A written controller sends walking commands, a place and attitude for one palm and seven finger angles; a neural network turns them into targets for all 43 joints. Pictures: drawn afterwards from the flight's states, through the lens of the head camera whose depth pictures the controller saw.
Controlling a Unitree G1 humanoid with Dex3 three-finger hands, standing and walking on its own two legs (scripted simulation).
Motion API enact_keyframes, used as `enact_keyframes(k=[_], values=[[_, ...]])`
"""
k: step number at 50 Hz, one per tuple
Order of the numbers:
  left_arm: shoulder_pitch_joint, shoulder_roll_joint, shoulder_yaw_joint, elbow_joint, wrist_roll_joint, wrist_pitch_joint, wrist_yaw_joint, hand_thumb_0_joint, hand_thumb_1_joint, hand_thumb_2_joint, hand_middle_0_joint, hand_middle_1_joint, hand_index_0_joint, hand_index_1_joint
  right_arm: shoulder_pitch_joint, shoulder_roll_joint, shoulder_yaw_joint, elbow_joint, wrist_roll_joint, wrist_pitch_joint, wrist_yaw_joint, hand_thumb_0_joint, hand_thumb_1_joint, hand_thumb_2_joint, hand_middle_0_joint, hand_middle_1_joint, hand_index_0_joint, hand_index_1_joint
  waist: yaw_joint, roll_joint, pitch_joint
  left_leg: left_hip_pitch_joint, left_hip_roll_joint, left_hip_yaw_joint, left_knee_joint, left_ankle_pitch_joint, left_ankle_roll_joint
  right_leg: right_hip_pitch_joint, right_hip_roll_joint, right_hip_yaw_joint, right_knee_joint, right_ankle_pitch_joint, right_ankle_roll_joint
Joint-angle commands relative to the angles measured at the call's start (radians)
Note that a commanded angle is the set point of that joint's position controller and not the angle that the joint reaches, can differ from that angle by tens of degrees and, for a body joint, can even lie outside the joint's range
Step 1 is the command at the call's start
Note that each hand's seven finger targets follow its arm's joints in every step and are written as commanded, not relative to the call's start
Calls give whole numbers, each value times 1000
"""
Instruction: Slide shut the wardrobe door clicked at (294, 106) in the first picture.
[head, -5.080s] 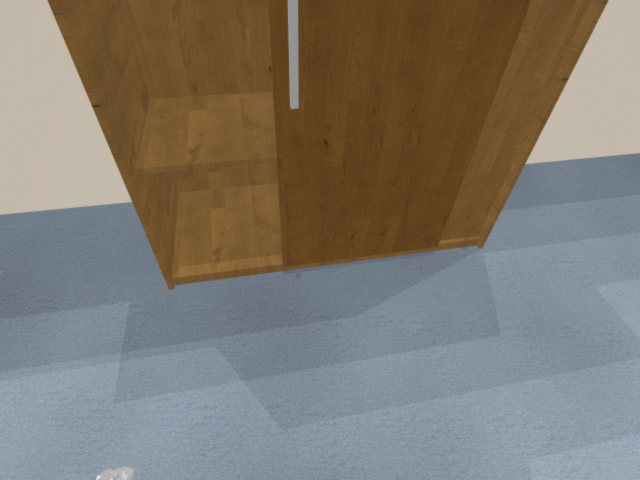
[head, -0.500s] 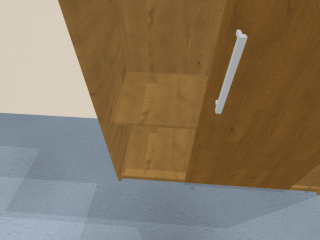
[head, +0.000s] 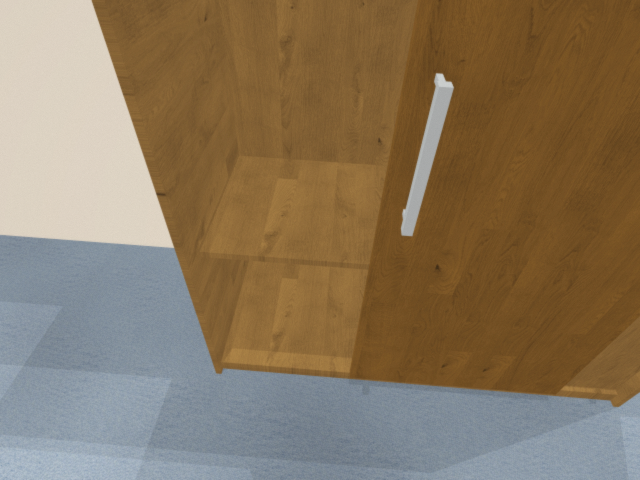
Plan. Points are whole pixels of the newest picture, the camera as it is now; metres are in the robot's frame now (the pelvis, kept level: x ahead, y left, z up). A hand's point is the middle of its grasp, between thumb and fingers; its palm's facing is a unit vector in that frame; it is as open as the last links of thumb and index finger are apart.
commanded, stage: come to a stop and stand still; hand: right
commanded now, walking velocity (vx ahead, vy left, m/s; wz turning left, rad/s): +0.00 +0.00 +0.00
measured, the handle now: (421, 163) +0.58 -0.13 +0.12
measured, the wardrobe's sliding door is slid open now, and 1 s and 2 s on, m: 0.43 0.43 0.43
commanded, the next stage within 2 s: look again from close up in 0.10 s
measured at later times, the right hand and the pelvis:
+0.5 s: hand out of the picture -0.04 -0.14 -0.18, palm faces +0.07 +0.99 -0.14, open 7.4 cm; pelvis -0.01 +0.00 +0.00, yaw +0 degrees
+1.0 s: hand out of the picture -0.03 -0.12 -0.18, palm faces +0.08 +0.99 -0.13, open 7.4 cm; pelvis -0.01 +0.02 +0.00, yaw +0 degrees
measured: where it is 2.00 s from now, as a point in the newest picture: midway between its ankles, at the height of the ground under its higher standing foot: outside the picture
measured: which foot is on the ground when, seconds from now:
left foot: down 0.00-1.00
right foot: down 0.00-1.00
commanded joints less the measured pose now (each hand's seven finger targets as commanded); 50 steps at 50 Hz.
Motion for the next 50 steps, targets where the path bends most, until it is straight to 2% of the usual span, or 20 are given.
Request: enact_keyframes(k=[1,2,5,6,10,17,25,38,44,50], values=[[67,89,18,-25,-2,-8,4,0,900,900,-200,-300,-200,-300,73,-64,-5,-20,3,-11,1,0,-900,-900,200,300,200,300,-1,21,119,83,53,-74,-54,47,43,-171,-140,139,-171,47,7],[64,92,18,-24,-2,-9,5,0,900,900,-200,-300,-200,-300,76,-60,-6,-21,3,-9,1,0,-900,-900,200,300,200,300,-1,-2,113,83,53,-75,-51,50,43,-167,-140,140,-177,46,7],[57,90,18,-20,-2,-9,6,0,900,900,-200,-300,-200,-300,81,-56,-6,-18,3,-8,2,0,-900,-900,200,300,200,300,-3,-18,109,91,54,-72,-51,55,41,-162,-142,141,-183,42,7],[56,87,19,-18,-4,-8,5,0,900,900,-200,-300,-200,-300,83,-59,-6,-16,2,-9,1,0,-900,-900,200,300,200,300,-4,5,115,93,54,-72,-57,49,41,-167,-143,140,-181,32,6],[54,90,20,-15,-2,-3,5,0,900,900,-200,-300,-200,-300,90,-50,-5,-15,1,-5,3,0,-900,-900,200,300,200,300,-2,-12,140,74,53,-75,-63,13,44,-185,-140,149,-205,-60,7],[59,80,24,-12,-3,3,2,0,900,900,-200,-300,-200,-300,104,-42,-6,-16,-2,-7,3,0,-900,-900,200,300,200,300,-1,21,149,57,54,-91,-88,-36,45,-190,-131,141,-193,-99,7],[70,69,20,-4,-2,0,3,0,900,900,-200,-300,-200,-300,113,-40,-7,-18,0,-10,3,0,-900,-900,200,300,200,300,-2,5,130,64,55,-101,-94,-23,48,-176,-128,134,-181,-60,8],[87,54,17,6,-2,4,2,0,900,900,-200,-300,-200,-300,106,-44,-10,-24,2,-11,2,0,-900,-900,200,300,200,300,-2,39,135,54,60,-118,-120,-72,53,-172,-118,112,-159,-40,14],[96,47,16,12,0,4,3,0,900,900,-200,-300,-200,-300,105,-46,-11,-27,3,-12,2,0,-900,-900,200,300,200,300,-1,17,129,52,60,-121,-130,-76,58,-159,-116,108,-151,-16,18],[99,45,17,11,0,7,3,0,900,900,-200,-300,-200,-300,106,-48,-13,-28,2,-8,3,0,-900,-900,200,300,200,300,-6,18,147,54,57,-118,-137,-102,57,-181,-115,108,-157,-46,19]])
